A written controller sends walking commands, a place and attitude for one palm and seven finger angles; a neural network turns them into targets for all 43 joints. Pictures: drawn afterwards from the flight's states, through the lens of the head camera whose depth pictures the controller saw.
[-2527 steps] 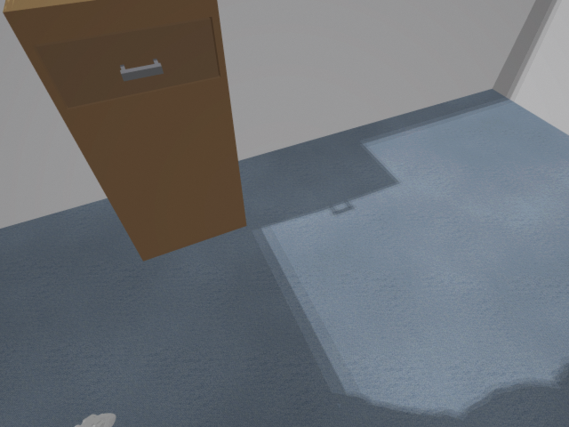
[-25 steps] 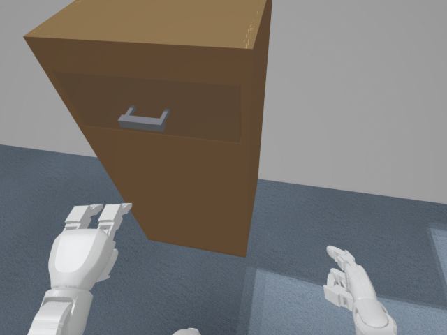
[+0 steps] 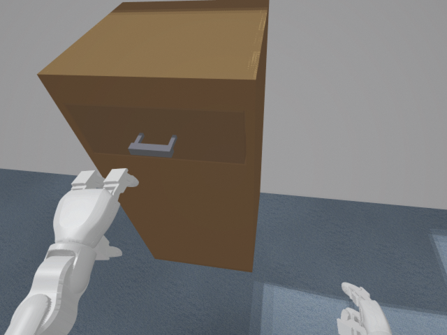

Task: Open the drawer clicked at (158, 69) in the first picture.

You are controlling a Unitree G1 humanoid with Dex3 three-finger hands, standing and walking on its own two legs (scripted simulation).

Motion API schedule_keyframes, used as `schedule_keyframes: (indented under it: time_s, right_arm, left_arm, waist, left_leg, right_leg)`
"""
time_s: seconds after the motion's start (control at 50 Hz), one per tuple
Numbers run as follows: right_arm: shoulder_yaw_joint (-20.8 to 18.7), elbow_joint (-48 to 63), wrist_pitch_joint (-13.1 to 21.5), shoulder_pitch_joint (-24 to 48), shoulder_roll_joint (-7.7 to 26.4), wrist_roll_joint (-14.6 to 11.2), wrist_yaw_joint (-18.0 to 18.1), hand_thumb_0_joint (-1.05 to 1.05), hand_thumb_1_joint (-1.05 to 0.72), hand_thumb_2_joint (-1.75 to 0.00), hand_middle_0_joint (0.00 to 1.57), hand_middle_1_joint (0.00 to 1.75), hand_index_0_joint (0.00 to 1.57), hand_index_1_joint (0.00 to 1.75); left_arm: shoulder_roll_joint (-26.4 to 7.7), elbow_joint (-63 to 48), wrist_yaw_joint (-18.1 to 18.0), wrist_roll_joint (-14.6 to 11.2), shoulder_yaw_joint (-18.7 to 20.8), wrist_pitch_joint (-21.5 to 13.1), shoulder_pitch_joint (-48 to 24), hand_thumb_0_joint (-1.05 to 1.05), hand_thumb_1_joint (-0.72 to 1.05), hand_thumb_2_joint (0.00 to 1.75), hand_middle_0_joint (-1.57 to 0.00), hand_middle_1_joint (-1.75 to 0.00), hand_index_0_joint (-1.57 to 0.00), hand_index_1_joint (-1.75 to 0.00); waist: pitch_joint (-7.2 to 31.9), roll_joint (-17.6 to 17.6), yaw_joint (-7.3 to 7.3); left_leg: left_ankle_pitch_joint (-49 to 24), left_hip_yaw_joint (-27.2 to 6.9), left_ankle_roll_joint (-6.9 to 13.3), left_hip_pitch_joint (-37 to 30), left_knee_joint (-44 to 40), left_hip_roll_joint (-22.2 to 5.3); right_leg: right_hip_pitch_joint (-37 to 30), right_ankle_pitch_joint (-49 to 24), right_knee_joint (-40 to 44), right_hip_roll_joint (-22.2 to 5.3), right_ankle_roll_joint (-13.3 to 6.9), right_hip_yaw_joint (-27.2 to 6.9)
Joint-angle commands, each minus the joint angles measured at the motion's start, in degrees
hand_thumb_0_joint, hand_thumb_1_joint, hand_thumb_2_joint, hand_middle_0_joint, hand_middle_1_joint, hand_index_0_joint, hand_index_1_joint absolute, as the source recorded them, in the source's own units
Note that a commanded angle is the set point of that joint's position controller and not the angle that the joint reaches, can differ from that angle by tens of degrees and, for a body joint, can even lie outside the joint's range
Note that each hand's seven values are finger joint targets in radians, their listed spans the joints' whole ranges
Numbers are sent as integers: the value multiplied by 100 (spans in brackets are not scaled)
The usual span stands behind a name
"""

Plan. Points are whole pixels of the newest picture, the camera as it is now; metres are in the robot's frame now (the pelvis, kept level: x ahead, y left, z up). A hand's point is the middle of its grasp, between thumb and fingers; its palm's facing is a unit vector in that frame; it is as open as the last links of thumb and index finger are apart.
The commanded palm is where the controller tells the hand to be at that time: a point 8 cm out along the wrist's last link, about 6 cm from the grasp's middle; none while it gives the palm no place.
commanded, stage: raise the hand with hooked fingers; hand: left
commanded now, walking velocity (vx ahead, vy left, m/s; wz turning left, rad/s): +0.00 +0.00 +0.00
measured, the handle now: (154, 144) +0.50 +0.24 +0.05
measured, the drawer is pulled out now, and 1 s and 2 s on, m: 0.00 0.00 0.00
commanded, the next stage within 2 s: move the hooked fingers above the handle in 0.80 s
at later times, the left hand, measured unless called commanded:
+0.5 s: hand (90, 170) +0.31 +0.25 +0.17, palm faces +0.08 -0.05 -1.00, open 13.8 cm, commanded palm +0.27 +0.25 +0.22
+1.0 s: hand (96, 184) +0.29 +0.24 +0.16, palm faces +0.06 -0.06 -1.00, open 13.8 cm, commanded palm +0.27 +0.24 +0.21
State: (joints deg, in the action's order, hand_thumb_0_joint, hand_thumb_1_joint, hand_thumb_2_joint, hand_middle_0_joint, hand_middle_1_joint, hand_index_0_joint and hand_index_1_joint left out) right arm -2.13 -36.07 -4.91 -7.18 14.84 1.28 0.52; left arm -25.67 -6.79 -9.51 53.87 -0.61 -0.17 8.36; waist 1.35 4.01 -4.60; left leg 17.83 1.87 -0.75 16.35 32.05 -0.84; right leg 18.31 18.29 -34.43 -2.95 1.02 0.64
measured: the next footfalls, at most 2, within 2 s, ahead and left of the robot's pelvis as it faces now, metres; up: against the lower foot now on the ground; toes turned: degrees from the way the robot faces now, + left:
none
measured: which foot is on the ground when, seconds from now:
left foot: down 0.00-1.00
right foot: down 0.00-1.00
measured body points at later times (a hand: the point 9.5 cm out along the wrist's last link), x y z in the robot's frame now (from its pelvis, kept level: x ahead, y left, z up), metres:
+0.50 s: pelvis -0.01 +0.00 +0.01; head +0.00 -0.04 +0.46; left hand +0.30 +0.25 +0.22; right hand +0.19 -0.21 -0.10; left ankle -0.01 +0.13 -0.73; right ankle +0.00 -0.13 -0.73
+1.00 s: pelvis -0.02 +0.00 +0.01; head -0.01 -0.05 +0.46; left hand +0.28 +0.24 +0.21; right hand +0.19 -0.22 -0.10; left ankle -0.01 +0.13 -0.73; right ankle +0.00 -0.13 -0.73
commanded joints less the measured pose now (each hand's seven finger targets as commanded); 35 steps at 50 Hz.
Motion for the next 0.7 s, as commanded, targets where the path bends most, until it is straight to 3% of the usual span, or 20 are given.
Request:
schedule_keyframes:
  time_s: [0.0, 0.04, 0.1, 0.18, 0.26, 0.36, 0.38, 0.46, 0.56, 0.64, 0.68]
  right_arm:
    - [-56, 964, 170, 885, 458, -66, 49, 0, -90, -90, 20, 30, 20, 30]
    - [-21, 998, 127, 934, 473, -96, 32, 0, -90, -90, 20, 30, 20, 30]
    - [21, 961, 36, 930, 466, -123, 36, 0, -90, -90, 20, 30, 20, 30]
    - [45, 960, -18, 926, 492, -141, 28, 0, -90, -90, 20, 30, 20, 30]
    - [79, 919, -25, 926, 508, -166, 20, 0, -90, -90, 20, 30, 20, 30]
    - [73, 905, 37, 874, 569, -176, 18, 0, -90, -90, 20, 30, 20, 30]
    - [52, 881, 41, 848, 587, -187, 25, 0, -90, -90, 20, 30, 20, 30]
    - [35, 906, 4, 792, 646, -229, -60, 0, -90, -90, 20, 30, 20, 30]
    - [2, 996, 66, 769, 659, -190, -76, 0, -90, -90, 20, 30, 20, 30]
    - [-35, 932, 119, 720, 668, -190, -39, 0, -90, -90, 20, 30, 20, 30]
    - [-55, 863, 140, 684, 631, -194, -35, 0, -90, -90, 20, 30, 20, 30]
  left_arm:
    - [-1333, -1109, 150, -31, 702, 130, -1533, 0, -41, 34, -29, -114, -29, -114]
    - [-1494, -1227, 310, -87, 817, 149, -1784, 0, -45, 32, -30, -117, -30, -117]
    - [-1486, -936, 573, -185, 721, 201, -2152, 0, -50, 30, -30, -120, -30, -120]
    - [-1673, -904, 881, -254, 767, 188, -2679, 0, -50, 30, -30, -120, -30, -120]
    - [-1734, -651, 1167, -363, 728, 153, -3098, 0, -50, 30, -30, -120, -30, -120]
    - [-2100, -677, 1411, -546, 971, -15, -3726, 0, -50, 30, -30, -120, -30, -120]
    - [-2168, -561, 1447, -588, 1051, -35, -3707, 0, -50, 30, -30, -120, -30, -120]
    - [-1855, -144, 1667, -736, 911, -56, -3073, 0, -50, 30, -30, -120, -30, -120]
    - [-2026, -682, 1588, -759, 1073, -321, -3187, 0, -50, 30, -30, -120, -30, -120]
    - [-2265, -901, 1277, -779, 1400, -492, -3280, 0, -50, 30, -30, -120, -30, -120]
    - [-2226, -814, 1128, -727, 1382, -497, -3351, 0, -50, 30, -30, -120, -30, -120]
  waist:
    - [1113, -150, -45]
    - [1233, 24, -62]
    - [947, -95, -23]
    - [1139, -60, -10]
    - [1072, -89, 29]
    - [1272, -63, 10]
    - [1265, -142, 6]
    - [971, -458, -31]
    - [1208, -305, -82]
    - [1284, -64, -93]
    - [1319, -124, -94]
  left_leg:
    - [-1973, 25, 150, -602, -611, 154]
    - [-2206, 2, 126, -745, -686, 133]
    - [-2125, 4, 115, -722, -852, 130]
    - [-2262, -2, 120, -895, -937, 135]
    - [-2150, 12, 123, -898, -1014, 156]
    - [-2205, -2, 143, -965, -1068, 198]
    - [-2208, 13, 149, -947, -1071, 205]
    - [-2097, 75, 146, -704, -1147, 201]
    - [-1956, 64, 188, -754, -1141, 247]
    - [-1966, 48, 176, -809, -1115, 240]
    - [-2008, 60, 171, -815, -1109, 235]
  right_leg:
    - [-820, -1687, 629, 284, -268, 150]
    - [-1013, -1808, 685, 297, -281, 144]
    - [-1028, -1727, 835, 315, -265, 201]
    - [-1220, -1807, 944, 329, -262, 199]
    - [-1273, -1751, 1067, 322, -255, 207]
    - [-1486, -1880, 1162, 299, -248, 192]
    - [-1506, -1941, 1185, 300, -234, 189]
    - [-1492, -1937, 1220, 286, -207, 222]
    - [-1525, -1773, 1217, 265, -204, 187]
    - [-1492, -1732, 1244, 274, -209, 162]
    - [-1449, -1728, 1219, 264, -207, 182]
